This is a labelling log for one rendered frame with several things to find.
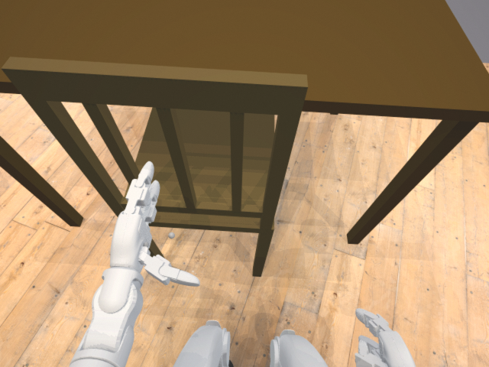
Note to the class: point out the chair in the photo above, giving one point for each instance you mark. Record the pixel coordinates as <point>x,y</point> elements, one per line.
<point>210,136</point>

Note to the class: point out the right robot hand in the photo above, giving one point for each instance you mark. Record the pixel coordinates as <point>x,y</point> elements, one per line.
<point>391,350</point>

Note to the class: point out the robot thigh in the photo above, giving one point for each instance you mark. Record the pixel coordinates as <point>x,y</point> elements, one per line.
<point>294,351</point>
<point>209,346</point>

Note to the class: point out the left robot hand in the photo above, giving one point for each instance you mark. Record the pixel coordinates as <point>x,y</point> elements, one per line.
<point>132,231</point>

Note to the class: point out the robot left thigh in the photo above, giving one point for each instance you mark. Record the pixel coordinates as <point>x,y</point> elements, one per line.
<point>209,346</point>

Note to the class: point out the table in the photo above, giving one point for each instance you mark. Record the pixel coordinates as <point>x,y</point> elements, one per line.
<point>394,58</point>

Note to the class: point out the robot right thigh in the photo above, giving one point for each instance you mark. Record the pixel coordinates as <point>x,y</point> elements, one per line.
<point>294,351</point>

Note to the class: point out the robot left forearm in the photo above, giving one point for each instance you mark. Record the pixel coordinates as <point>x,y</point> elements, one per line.
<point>115,307</point>

